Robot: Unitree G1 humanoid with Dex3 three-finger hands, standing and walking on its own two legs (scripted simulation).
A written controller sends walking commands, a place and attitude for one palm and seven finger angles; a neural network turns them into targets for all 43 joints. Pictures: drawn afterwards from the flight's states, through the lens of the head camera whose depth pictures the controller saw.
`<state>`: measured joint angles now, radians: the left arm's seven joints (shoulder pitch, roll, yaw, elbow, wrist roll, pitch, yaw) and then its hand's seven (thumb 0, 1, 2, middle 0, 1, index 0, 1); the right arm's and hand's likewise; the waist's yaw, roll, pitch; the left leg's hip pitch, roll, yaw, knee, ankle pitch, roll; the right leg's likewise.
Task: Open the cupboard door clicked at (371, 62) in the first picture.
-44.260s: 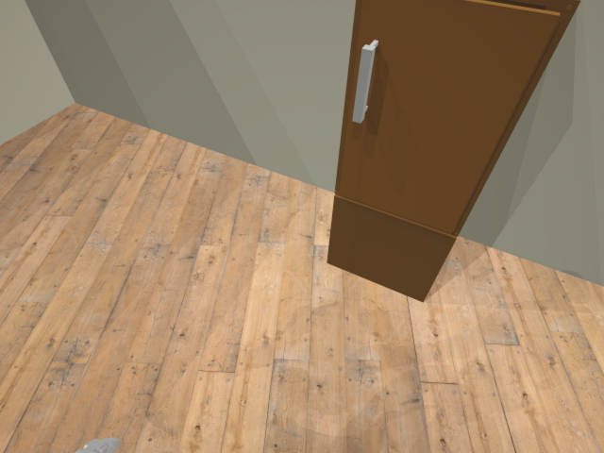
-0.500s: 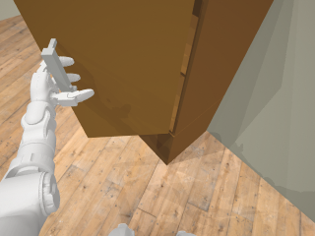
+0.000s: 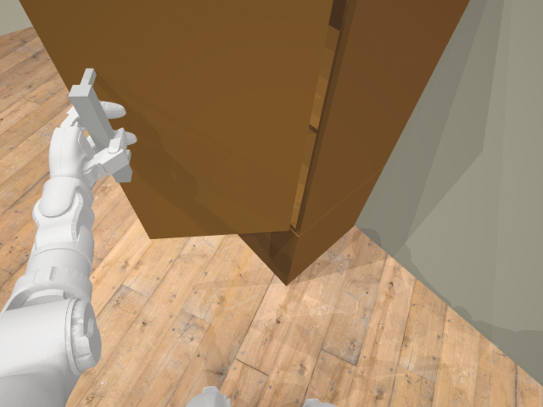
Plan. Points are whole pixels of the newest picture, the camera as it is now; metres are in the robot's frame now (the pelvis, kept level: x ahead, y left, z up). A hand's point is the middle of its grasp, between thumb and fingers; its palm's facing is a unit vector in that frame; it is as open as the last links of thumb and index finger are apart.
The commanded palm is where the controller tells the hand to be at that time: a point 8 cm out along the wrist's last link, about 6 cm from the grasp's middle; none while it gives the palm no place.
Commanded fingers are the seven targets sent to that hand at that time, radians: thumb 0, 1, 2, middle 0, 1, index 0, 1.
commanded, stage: pull the door open along its arc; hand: left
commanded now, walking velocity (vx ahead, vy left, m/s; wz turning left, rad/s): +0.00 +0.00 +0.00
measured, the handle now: (108, 130) +0.51 +0.24 +0.10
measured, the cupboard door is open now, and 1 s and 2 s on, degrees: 53 97 97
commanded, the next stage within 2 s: open thumb and fingers to let go in 0.98 s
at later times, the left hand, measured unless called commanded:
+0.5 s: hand (134, 221) +0.34 +0.17 +0.10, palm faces +0.08 -1.00 +0.03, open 6.3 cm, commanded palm +0.28 +0.23 +0.10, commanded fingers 0.00 0.90 0.90 -0.40 -1.35 -0.40 -1.35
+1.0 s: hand (206, 280) +0.26 +0.07 +0.11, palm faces +0.45 -0.89 +0.01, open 6.4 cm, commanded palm +0.19 +0.10 +0.10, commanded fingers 0.00 0.90 0.90 -0.40 -1.35 -0.40 -1.35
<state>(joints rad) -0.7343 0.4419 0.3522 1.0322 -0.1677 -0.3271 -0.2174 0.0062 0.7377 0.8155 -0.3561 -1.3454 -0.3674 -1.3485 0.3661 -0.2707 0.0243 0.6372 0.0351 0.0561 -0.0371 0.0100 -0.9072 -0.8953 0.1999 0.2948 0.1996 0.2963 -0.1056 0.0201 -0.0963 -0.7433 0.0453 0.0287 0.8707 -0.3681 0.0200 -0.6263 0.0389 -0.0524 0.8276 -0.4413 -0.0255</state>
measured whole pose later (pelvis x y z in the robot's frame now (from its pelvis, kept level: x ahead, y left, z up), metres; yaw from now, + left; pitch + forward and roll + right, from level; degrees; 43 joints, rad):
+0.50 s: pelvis +0.02 +0.00 +0.01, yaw -2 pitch +9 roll -1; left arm -0.02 0.20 0.19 0.20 -0.26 -0.20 -0.08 0.01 0.68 0.70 -0.35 -1.35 -0.32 -1.32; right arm 0.30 -0.24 0.01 0.54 0.05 0.00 0.00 0.01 -0.91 -0.90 0.20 0.29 0.20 0.30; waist -0.03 0.04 -0.12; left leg -0.56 0.04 0.08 0.77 -0.37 0.02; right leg -0.47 0.03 0.00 0.76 -0.44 -0.02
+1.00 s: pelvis +0.02 -0.04 +0.02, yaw +2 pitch +2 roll +1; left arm 0.37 -0.08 -0.16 -0.22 0.01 -0.02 0.47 0.02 0.65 0.71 -0.31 -1.26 -0.33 -1.32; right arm 0.20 -0.20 0.03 0.52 -0.04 0.12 0.01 0.01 -0.91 -0.90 0.20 0.29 0.20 0.30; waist -0.01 0.04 -0.10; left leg -0.41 0.04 0.00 0.72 -0.35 -0.04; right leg -0.31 0.04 -0.08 0.73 -0.46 -0.08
